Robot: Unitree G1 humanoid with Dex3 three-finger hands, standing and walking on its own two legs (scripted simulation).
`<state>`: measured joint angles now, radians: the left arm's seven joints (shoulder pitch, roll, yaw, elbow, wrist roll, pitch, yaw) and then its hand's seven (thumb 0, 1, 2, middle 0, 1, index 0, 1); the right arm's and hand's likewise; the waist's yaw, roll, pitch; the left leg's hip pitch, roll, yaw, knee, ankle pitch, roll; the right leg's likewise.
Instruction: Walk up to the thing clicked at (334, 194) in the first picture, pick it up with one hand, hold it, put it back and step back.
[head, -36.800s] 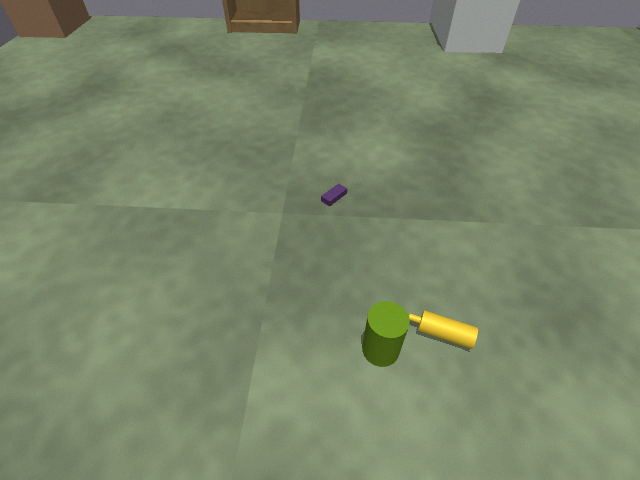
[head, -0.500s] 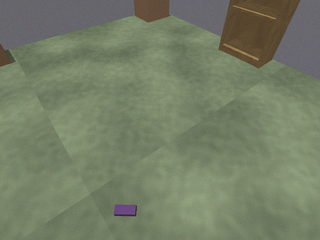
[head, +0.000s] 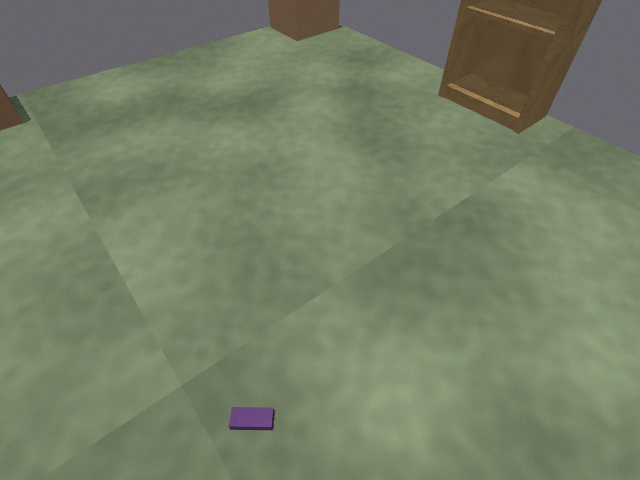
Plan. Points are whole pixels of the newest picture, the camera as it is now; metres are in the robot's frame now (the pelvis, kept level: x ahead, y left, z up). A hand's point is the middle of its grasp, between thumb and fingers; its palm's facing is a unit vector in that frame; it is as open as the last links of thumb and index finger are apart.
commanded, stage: rise first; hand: left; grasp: from above
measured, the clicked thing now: (252, 418) +0.44 +0.23 -0.77
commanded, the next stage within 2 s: none
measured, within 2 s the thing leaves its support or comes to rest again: neither
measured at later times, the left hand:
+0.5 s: hand out of the picture +0.13 +0.26 -0.20, palm faces -0.09 -0.92 -0.39, open 12.9 cm
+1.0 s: hand out of the picture +0.12 +0.27 -0.27, palm faces -0.25 -0.82 -0.51, open 14.3 cm
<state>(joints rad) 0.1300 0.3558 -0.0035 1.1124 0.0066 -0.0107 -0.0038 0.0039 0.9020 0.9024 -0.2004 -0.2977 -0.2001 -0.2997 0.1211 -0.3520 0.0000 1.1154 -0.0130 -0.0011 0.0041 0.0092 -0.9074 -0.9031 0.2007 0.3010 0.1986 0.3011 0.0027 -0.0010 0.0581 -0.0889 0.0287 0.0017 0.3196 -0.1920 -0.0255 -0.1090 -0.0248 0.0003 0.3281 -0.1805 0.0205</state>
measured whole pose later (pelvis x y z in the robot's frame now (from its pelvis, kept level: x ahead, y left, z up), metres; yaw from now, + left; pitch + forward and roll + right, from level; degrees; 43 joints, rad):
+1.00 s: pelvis -0.02 +0.01 -0.13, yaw +0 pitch +22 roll -2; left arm 0.22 0.35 0.12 0.46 0.33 0.17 0.00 0.00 -0.58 0.98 -0.10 -1.04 -0.09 -1.04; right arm 0.16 -0.24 -0.02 0.54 0.00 -0.18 -0.01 0.01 -0.93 -0.91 0.20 0.30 0.20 0.30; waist -0.02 0.00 -0.14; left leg -1.12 0.03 -0.05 1.32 -0.59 -0.02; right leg -1.10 -0.02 -0.01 1.28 -0.56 0.03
